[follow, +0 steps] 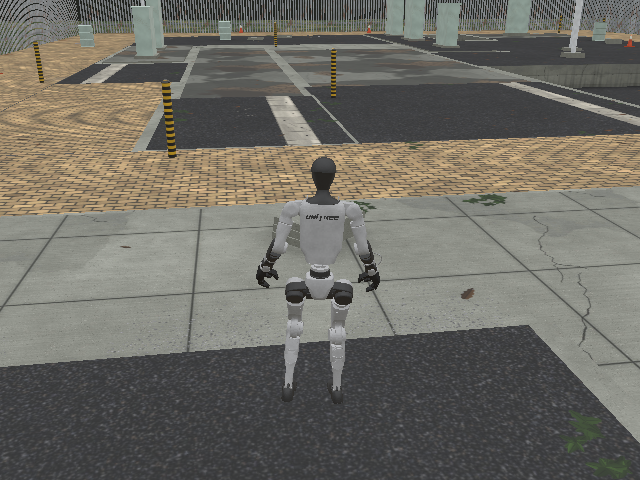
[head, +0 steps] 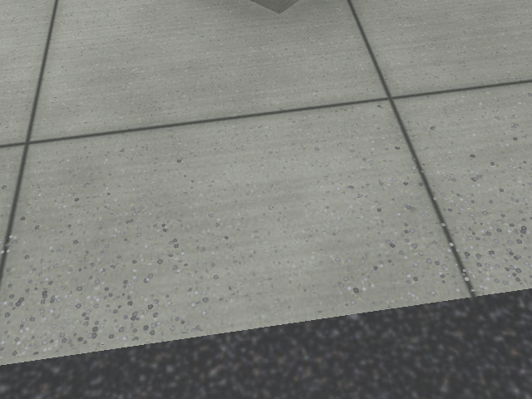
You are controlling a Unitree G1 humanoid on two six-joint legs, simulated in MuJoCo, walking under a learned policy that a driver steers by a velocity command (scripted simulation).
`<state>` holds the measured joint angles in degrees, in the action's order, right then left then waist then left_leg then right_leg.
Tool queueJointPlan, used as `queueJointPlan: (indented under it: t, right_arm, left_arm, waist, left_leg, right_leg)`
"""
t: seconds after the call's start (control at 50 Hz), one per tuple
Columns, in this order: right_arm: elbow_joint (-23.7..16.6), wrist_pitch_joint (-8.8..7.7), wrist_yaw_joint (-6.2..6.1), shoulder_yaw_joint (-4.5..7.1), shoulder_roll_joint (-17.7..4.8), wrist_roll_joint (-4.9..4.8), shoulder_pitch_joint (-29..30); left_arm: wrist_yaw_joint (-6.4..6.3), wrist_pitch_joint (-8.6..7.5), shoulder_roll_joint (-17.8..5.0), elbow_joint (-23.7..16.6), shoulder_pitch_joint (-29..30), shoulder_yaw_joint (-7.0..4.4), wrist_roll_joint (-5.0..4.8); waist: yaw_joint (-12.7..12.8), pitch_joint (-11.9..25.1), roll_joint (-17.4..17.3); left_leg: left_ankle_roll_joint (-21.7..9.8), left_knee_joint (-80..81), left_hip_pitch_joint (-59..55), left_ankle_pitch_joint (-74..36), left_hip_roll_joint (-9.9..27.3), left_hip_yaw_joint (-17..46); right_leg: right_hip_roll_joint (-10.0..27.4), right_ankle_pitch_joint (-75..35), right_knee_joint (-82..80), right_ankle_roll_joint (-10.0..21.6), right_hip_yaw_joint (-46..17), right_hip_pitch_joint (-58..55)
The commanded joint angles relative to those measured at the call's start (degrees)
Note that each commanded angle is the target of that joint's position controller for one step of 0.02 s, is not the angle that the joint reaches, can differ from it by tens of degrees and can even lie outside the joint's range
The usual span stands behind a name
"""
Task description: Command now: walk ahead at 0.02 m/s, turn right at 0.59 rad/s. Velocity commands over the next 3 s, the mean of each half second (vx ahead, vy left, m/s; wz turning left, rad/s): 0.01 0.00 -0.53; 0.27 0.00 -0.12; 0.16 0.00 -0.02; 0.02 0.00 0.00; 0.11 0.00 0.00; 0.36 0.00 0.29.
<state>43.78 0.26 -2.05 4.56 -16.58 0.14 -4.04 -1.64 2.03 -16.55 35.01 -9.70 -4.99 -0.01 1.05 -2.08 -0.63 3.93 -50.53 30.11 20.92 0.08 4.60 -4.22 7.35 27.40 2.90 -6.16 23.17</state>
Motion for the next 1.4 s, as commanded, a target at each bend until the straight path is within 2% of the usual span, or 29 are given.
queueJointPlan:
  t: [0.02, 0.12, 0.14, 0.16, 0.18, 0.2, 0.26, 0.32, 0.36, 0.44, 0.5, 0.52, 0.54, 0.56, 0.58, 0.6, 0.66, 0.78, 0.88, 0.96, 0.98, 1.0, 1.02, 1.04, 1.1, 1.16, 1.24, 1.34, 1.4]
  right_arm:
    - [-3.36, -0.78, 0.44, 0.97, -4.38, -0.31, -0.81]
    - [-2.41, -1.83, 1.86, 1.71, -5.14, -0.44, -6.24]
    - [-2.20, -1.70, 1.67, 2.69, -8.68, 0.50, -8.64]
    - [-2.06, -1.04, 1.28, 3.84, -14.19, 1.81, -7.61]
    - [-4.06, -1.35, 1.20, 3.28, -11.40, 3.04, -5.31]
    - [-5.64, -1.45, 0.63, 2.35, -8.33, 2.62, -1.43]
    - [-6.61, -1.04, -0.35, 1.12, -4.97, 0.25, 1.70]
    - [-6.02, -0.12, -0.99, 1.33, -6.03, 0.80, -2.57]
    - [-5.39, 0.21, -0.89, 1.79, -7.63, 0.74, -4.91]
    - [-5.05, 0.40, 0.36, 2.43, -10.23, -0.41, -4.54]
    - [-4.25, 0.42, 0.75, 1.76, -9.27, -1.91, -3.48]
    - [-2.81, 0.06, 0.97, 1.07, -7.38, -1.88, -6.43]
    - [-3.24, -0.56, 1.63, -0.45, -3.14, 0.59, -7.69]
    - [-5.30, -1.14, 1.77, -1.30, -1.54, 1.44, -5.92]
    - [-5.99, -1.34, 1.44, 0.01, -6.72, 0.46, -1.14]
    - [-6.05, -1.47, 1.72, 1.06, -8.77, -0.79, 0.12]
    - [-4.12, -2.06, 2.05, 1.71, -8.18, -1.00, -1.45]
    - [-3.02, -4.37, 3.22, 0.04, -3.66, -0.79, -0.49]
    - [-4.22, -4.70, 4.07, -0.45, -5.01, -1.44, 1.40]
    - [-1.53, -5.26, 4.08, 0.12, -6.46, -1.45, -7.25]
    - [0.13, -5.45, 3.53, 1.04, -8.58, -1.53, -13.93]
    - [0.16, -5.69, 3.05, 2.38, -15.23, -0.29, -18.85]
    - [0.66, -5.73, 3.66, 2.53, -15.97, 0.22, -21.68]
    - [-0.30, -5.93, 3.82, 1.21, -12.19, 0.05, -17.64]
    - [-1.83, -5.49, 3.68, -0.65, -6.56, 0.05, -9.27]
    - [-1.02, -5.40, 2.92, -0.92, -6.15, 0.73, -8.11]
    - [0.46, -4.20, 1.68, -1.01, -6.58, 0.37, -7.61]
    - [2.84, -2.73, 1.77, -0.74, -7.68, -0.18, -9.51]
    - [3.74, -2.17, 1.79, -1.18, -6.35, -1.18, -8.37]
  left_arm:
    - [-0.31, -0.43, -9.53, -4.88, 2.14, -2.78, 0.04]
    - [-0.28, 0.62, -8.84, -5.44, 2.89, -2.51, -1.22]
    - [-0.41, 0.68, -6.68, -5.65, 1.46, -1.96, -1.11]
    - [-0.27, 0.27, -5.10, -7.42, 0.52, -1.68, -1.59]
    - [-0.10, -0.60, -9.84, -6.80, 0.63, -3.13, -0.43]
    - [0.22, -0.53, -11.98, -5.26, -0.62, -4.10, -0.72]
    - [0.19, 1.16, -8.11, -2.66, -3.46, -3.34, -0.72]
    - [0.49, 1.19, -5.64, -4.91, 1.34, -2.12, -1.55]
    - [0.71, 0.98, -4.13, -5.97, 3.24, -1.19, -0.97]
    - [1.35, 0.75, -4.18, -5.90, 2.33, -0.60, -0.72]
    - [1.70, 0.74, -3.88, -3.33, -2.86, -0.80, -0.59]
    - [1.55, 0.71, -4.96, -3.20, -3.44, -0.93, -0.38]
    - [0.89, 0.67, -7.79, -3.54, -5.27, -1.24, -0.17]
    - [0.84, 0.47, -10.55, -3.68, -4.10, -1.38, 0.74]
    - [1.19, -0.41, -10.30, -2.87, -7.96, -1.87, 0.74]
    - [1.22, -1.37, -9.88, -1.31, -9.22, -1.54, 0.84]
    - [0.45, -3.23, -7.55, -0.28, -5.80, -0.48, -0.11]
    - [0.64, -5.12, -7.50, 0.76, -6.22, -0.79, -0.32]
    - [1.63, -5.33, -9.61, 2.90, -8.82, -1.48, -1.26]
    - [1.89, -4.76, -8.01, 4.03, -8.65, -0.73, -1.20]
    - [1.84, -4.81, -5.65, 4.01, -8.47, 0.18, -0.61]
    - [1.74, -5.41, -1.45, 1.60, -9.02, 1.56, 0.26]
    - [0.97, -6.21, -3.41, 0.35, -8.93, 1.01, -0.19]
    - [0.86, -6.53, -7.66, 1.05, -8.85, -0.12, -1.03]
    - [0.80, -5.28, -6.69, 2.12, -6.82, -0.30, -0.15]
    - [0.65, -4.02, -3.96, 3.17, -8.46, 0.09, 0.10]
    - [0.44, -3.64, -0.94, 2.33, -3.35, 1.33, 0.29]
    - [0.75, -3.48, -2.59, 1.40, 1.48, 0.92, 0.05]
    - [0.84, -3.84, -3.22, 1.94, 0.03, 0.53, 0.72]
  waist:
    - [-0.41, 10.01, 9.74]
    - [-3.03, 8.90, 9.62]
    - [-2.76, 9.50, 3.71]
    - [0.22, 6.80, -14.78]
    - [-1.17, 6.44, -14.97]
    - [0.32, 5.87, -9.86]
    - [0.81, 3.50, -6.74]
    - [-2.33, 3.31, -8.15]
    - [-3.83, 5.27, -9.09]
    - [-3.80, 6.66, -11.19]
    - [-0.66, 6.46, -9.80]
    - [-0.69, 6.90, -7.12]
    - [-1.74, 11.01, 4.33]
    - [-2.02, 9.74, 16.63]
    - [3.73, 8.42, 13.61]
    - [3.87, 5.47, 12.24]
    - [1.31, -0.64, 11.10]
    - [1.20, 0.72, 8.11]
    - [2.10, -0.95, 7.69]
    - [-2.74, 0.60, 5.67]
    - [-5.72, 3.48, 3.21]
    - [-6.19, 8.36, -10.90]
    - [-6.58, 11.20, -17.76]
    - [-5.36, 7.63, -10.62]
    - [-1.71, 3.08, -4.86]
    - [0.23, 4.86, -5.04]
    - [-0.73, 5.35, -4.78]
    - [-2.79, 4.88, -4.47]
    - [-0.46, 4.54, -2.62]
  left_leg:
    - [-0.15, 5.64, -4.08, -0.53, -1.23, 0.11]
    - [-3.46, 25.91, -16.16, -8.00, -1.59, -1.20]
    - [-6.55, 29.77, -22.76, -9.27, 7.16, 5.61]
    - [-14.76, 33.37, -24.32, -17.31, 19.20, 19.74]
    - [-20.69, 35.04, -19.98, -20.08, 25.00, 26.11]
    - [-19.08, 34.00, -18.34, -20.52, 22.06, 20.27]
    - [-14.44, 32.42, -18.89, -20.88, 14.61, 7.40]
    - [-15.26, 32.61, -23.97, -22.46, 13.61, 2.65]
    - [-16.10, 31.48, -26.49, -25.21, 14.64, 2.24]
    - [-16.77, 29.96, -23.87, -29.22, 16.16, 1.12]
    - [-14.10, 25.46, -20.92, -28.64, 14.93, -0.23]
    - [-10.41, 23.26, -16.97, -24.15, 13.40, -1.84]
    - [-4.69, 13.90, -8.82, -7.38, 8.84, -6.83]
    - [-1.29, 8.96, 0.55, 11.72, 3.10, -9.36]
    - [-0.50, -0.52, 4.39, 14.57, 2.97, -6.53]
    - [-1.18, -6.41, 9.17, 12.33, 3.64, -4.81]
    - [-2.85, -7.80, 12.92, 1.08, 5.24, -2.86]
    - [-2.59, 7.66, 4.91, -11.56, 3.92, -4.81]
    - [-3.86, 15.44, -1.23, -10.16, 3.18, -5.01]
    - [-6.60, 20.71, -15.86, -9.47, 1.04, -7.27]
    - [-8.17, 22.02, -25.18, -8.14, 2.87, -4.16]
    - [-14.07, 28.02, -37.02, -6.58, 16.17, 15.35]
    - [-20.62, 36.27, -40.65, -0.88, 22.38, 34.51]
    - [-20.14, 36.23, -37.51, -2.92, 22.39, 31.12]
    - [-16.01, 35.41, -26.56, -26.20, 15.62, 12.35]
    - [-15.95, 35.65, -22.25, -45.46, 12.06, 3.20]
    - [-14.66, 35.00, -22.07, -50.24, 9.85, -2.76]
    - [-15.36, 32.60, -25.07, -46.26, 11.92, -0.37]
    - [-12.59, 27.43, -24.06, -39.15, 10.14, 0.36]
  right_leg:
    - [13.08, 1.36, -7.97, 9.98, -17.71, -7.88]
    - [9.54, 3.16, -3.72, 6.10, -20.65, -5.06]
    - [5.89, 11.07, 3.41, 2.86, -16.67, 1.16]
    - [-4.35, 24.39, 15.77, -0.86, -3.08, 13.42]
    - [-1.69, 27.92, 30.44, -3.54, -2.88, 14.85]
    - [-0.23, 23.77, 37.41, -4.16, -3.67, 13.57]
    - [0.89, 15.68, 45.40, -6.87, -0.82, 14.76]
    - [2.73, 12.90, 37.77, -8.42, 3.06, 16.39]
    - [4.03, 15.12, 30.32, -8.72, 3.57, 12.90]
    - [3.88, 17.86, 16.55, -7.03, 7.36, 1.42]
    - [2.33, 4.47, -3.25, -3.66, 9.26, -9.76]
    - [3.52, -2.22, -8.56, -2.00, 6.61, -16.73]
    - [13.59, -13.75, -8.45, 0.63, -6.23, -27.00]
    - [22.86, -7.25, -8.32, 9.76, -16.40, -24.52]
    - [23.66, 9.01, -12.64, 14.03, -20.54, -22.73]
    - [22.52, 21.60, -15.14, 13.33, -20.93, -22.79]
    - [18.71, 25.23, -18.49, 9.43, -16.60, -19.80]
    - [15.88, 11.96, -19.53, 8.57, -7.47, -17.05]
    - [18.19, 14.18, -17.91, 9.45, -7.93, -13.59]
    - [16.30, 12.76, -10.04, 6.81, -6.07, -8.87]
    - [13.02, 8.13, -0.38, 4.67, -2.77, -4.62]
    - [4.85, 12.45, 21.77, -0.46, 4.92, 7.40]
    - [0.56, 26.22, 35.61, -3.03, 2.67, 17.95]
    - [3.88, 24.24, 41.64, -2.82, -0.65, 21.03]
    - [9.17, 13.82, 37.45, -3.17, 1.82, 16.53]
    - [8.52, 8.28, 33.14, -4.97, 3.58, 9.22]
    - [8.33, 0.29, 17.28, -5.80, 4.49, 4.45]
    - [7.07, -0.84, 7.44, -4.82, 4.50, 0.78]
    - [6.17, -9.52, -4.41, -1.69, 5.03, -7.30]
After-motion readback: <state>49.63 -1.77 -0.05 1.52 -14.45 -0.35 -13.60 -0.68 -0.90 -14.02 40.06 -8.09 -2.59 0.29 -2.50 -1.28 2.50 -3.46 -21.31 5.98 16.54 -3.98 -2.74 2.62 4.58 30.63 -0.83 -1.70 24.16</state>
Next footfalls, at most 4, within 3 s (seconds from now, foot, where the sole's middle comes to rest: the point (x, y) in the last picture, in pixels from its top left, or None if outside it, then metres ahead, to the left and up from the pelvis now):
0.14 left None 0.07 0.14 -0.77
0.54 right None -0.01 -0.12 -0.77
0.98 left None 0.22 0.08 -0.77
1.42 right None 0.29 -0.18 -0.77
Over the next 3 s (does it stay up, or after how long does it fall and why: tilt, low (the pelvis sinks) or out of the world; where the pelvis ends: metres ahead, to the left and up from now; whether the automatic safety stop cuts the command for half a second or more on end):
stays up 0.47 -0.11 -0.02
